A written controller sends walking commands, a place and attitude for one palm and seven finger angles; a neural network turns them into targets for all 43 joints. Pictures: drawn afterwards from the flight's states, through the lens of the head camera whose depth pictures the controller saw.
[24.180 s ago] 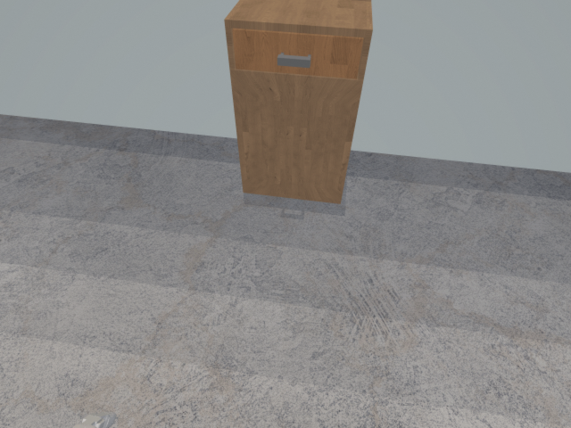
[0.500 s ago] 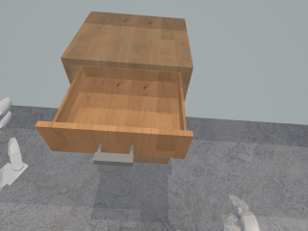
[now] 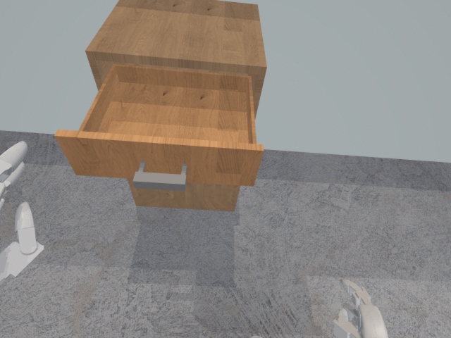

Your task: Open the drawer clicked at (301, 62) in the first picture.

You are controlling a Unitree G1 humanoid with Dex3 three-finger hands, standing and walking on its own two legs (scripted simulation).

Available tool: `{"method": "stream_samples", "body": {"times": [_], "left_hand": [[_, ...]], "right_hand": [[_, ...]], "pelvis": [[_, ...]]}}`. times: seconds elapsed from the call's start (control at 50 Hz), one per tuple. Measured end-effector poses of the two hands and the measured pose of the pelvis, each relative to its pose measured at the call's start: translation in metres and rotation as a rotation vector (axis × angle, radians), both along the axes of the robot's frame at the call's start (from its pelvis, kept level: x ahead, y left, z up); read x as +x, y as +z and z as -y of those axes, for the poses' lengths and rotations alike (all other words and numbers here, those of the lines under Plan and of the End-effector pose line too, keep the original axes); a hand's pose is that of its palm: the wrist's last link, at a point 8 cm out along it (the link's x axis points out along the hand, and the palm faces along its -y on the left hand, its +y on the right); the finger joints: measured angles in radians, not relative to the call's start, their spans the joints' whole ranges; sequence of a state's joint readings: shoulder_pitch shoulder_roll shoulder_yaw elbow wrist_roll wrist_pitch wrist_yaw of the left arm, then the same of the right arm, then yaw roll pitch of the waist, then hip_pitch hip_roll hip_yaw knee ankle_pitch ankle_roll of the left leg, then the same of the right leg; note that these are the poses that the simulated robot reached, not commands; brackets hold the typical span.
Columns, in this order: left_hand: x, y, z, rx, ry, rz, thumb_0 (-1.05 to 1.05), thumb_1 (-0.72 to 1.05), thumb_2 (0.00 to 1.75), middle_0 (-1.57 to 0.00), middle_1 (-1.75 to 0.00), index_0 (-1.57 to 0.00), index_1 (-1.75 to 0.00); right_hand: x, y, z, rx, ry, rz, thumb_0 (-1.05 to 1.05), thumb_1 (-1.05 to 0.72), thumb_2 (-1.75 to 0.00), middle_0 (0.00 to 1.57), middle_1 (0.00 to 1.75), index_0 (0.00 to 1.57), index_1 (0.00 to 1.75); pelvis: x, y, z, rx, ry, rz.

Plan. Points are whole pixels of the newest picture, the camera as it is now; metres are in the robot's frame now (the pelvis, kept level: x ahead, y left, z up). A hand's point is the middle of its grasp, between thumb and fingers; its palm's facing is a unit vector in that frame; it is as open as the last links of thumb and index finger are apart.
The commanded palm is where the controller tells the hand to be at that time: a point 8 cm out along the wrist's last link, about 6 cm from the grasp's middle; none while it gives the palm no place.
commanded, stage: stop stepping back and stand still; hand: left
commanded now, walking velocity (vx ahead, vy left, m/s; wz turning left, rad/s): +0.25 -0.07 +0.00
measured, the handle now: (162, 173) +0.46 +0.17 -0.04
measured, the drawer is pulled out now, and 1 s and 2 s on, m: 0.30 0.30 0.30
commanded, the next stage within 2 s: let the arm hang, fingers relaxed in 0.62 s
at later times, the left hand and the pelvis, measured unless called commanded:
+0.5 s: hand (8, 300) +0.13 +0.23 +0.17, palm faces +0.34 -0.81 -0.47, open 7.4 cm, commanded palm +0.08 +0.27 +0.18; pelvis -0.05 -0.01 +0.00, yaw +0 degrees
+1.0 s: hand out of the picture +0.03 +0.15 -0.16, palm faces +0.00 -0.98 -0.18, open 7.3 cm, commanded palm none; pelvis -0.05 -0.02 +0.00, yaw +1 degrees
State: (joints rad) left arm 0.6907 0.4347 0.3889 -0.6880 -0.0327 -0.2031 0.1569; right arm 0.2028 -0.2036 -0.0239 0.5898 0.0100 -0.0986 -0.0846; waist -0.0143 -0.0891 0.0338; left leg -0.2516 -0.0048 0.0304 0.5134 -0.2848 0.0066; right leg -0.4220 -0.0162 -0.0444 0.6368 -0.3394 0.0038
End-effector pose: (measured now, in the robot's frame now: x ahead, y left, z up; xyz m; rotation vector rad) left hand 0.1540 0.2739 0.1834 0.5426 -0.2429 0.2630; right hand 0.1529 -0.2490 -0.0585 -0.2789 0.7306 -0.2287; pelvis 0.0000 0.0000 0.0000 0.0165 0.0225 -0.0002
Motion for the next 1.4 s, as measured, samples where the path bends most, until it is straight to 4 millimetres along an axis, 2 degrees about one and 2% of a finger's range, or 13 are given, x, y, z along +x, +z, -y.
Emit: {"method": "stream_samples", "body": {"times": [0.1,0.18,0.4,0.56,0.72,0.76,0.84,0.9,0.98,1.06,1.2,1.3,1.4], "left_hand": [[-0.026,0.014,0.000,0.014,0.063,0.070,0.01,0.89,0.90,-0.21,-0.30,-0.21,-0.30],[-0.037,0.011,0.006,-0.017,0.080,0.072,0.01,0.89,0.90,-0.21,-0.30,-0.21,-0.30],[-0.052,-0.012,0.007,-0.072,0.025,-0.013,0.01,0.89,0.90,-0.21,-0.30,-0.21,-0.30],[-0.057,0.014,0.007,0.027,0.038,0.055,0.01,0.89,0.90,-0.21,-0.30,-0.21,-0.30],[-0.047,-0.010,0.012,-0.074,0.043,-0.029,0.01,0.89,0.90,-0.21,-0.30,-0.21,-0.30],[-0.037,-0.041,0.009,-0.070,0.025,-0.128,0.01,0.89,0.90,-0.21,-0.30,-0.21,-0.30],[-0.028,-0.165,0.001,-0.225,0.133,-0.611,0.00,0.90,0.90,-0.20,-0.30,-0.20,-0.30],[-0.058,-0.245,0.022,-0.339,0.192,-0.954,0.00,0.90,0.90,-0.20,-0.30,-0.20,-0.29],[-0.122,-0.306,0.065,-0.466,0.181,-1.280,0.01,0.91,0.90,-0.20,-0.30,-0.20,-0.29],[-0.166,-0.320,0.065,-0.530,0.278,-1.394,-0.02,0.99,0.90,-0.21,-0.30,-0.21,-0.30],[-0.220,-0.315,0.049,-0.503,0.373,-1.550,-0.01,0.96,0.90,-0.21,-0.30,-0.20,-0.30],[-0.236,-0.309,0.044,-0.486,0.408,-1.597,0.00,0.93,0.90,-0.20,-0.30,-0.20,-0.30],[-0.236,-0.309,0.046,-0.483,0.401,-1.603,0.00,0.92,0.90,-0.20,-0.30,-0.20,-0.29]], "right_hand": [[-0.021,-0.007,-0.014,0.080,0.033,0.034,0.01,-0.91,-0.90,0.20,0.30,0.20,0.30],[-0.034,-0.019,-0.019,0.129,0.059,0.009,0.01,-0.91,-0.90,0.20,0.30,0.20,0.30],[-0.072,-0.008,-0.002,0.039,0.005,-0.012,0.01,-0.91,-0.90,0.20,0.30,0.20,0.30],[-0.069,-0.015,-0.006,0.091,0.029,0.007,0.01,-0.91,-0.90,0.20,0.30,0.20,0.30],[-0.062,-0.016,-0.003,0.103,0.020,-0.020,0.01,-0.91,-0.90,0.20,0.30,0.20,0.30],[-0.062,-0.022,-0.001,0.107,0.047,-0.030,0.01,-0.91,-0.90,0.20,0.30,0.20,0.30],[-0.073,-0.050,0.003,0.120,0.065,-0.158,0.01,-0.91,-0.90,0.20,0.30,0.20,0.30],[-0.091,-0.064,0.003,0.135,0.050,-0.252,0.01,-0.91,-0.90,0.20,0.30,0.20,0.30],[-0.123,-0.067,0.002,0.146,0.001,-0.378,0.01,-0.91,-0.90,0.20,0.30,0.20,0.30],[-0.158,-0.068,-0.002,0.140,-0.014,-0.519,0.00,-0.91,-0.90,0.20,0.30,0.20,0.30],[-0.201,-0.074,-0.008,0.165,-0.052,-0.652,0.00,-0.91,-0.90,0.20,0.30,0.20,0.30],[-0.217,-0.079,-0.017,0.193,-0.072,-0.683,0.00,-0.91,-0.90,0.20,0.30,0.20,0.30],[-0.226,-0.082,-0.026,0.219,-0.085,-0.697,0.00,-0.91,-0.90,0.20,0.30,0.20,0.30]], "pelvis": [[-0.012,0.000,0.006,-0.001,0.004,0.025],[-0.027,0.001,0.011,-0.030,0.007,0.045],[-0.050,0.002,0.003,-0.012,0.004,0.028],[-0.050,0.001,0.009,-0.019,-0.004,0.042],[-0.050,0.003,0.010,-0.035,-0.007,0.026],[-0.049,0.001,0.008,-0.024,0.007,0.008],[-0.049,-0.006,0.006,0.010,0.025,-0.011],[-0.049,-0.008,0.011,0.014,0.023,0.010],[-0.048,-0.004,0.017,0.001,0.022,0.037],[-0.050,0.002,0.021,-0.011,0.024,0.048],[-0.054,0.008,0.016,-0.022,0.019,0.051],[-0.055,0.010,0.012,-0.020,0.010,0.054],[-0.055,0.011,0.009,-0.017,0.002,0.057]]}}
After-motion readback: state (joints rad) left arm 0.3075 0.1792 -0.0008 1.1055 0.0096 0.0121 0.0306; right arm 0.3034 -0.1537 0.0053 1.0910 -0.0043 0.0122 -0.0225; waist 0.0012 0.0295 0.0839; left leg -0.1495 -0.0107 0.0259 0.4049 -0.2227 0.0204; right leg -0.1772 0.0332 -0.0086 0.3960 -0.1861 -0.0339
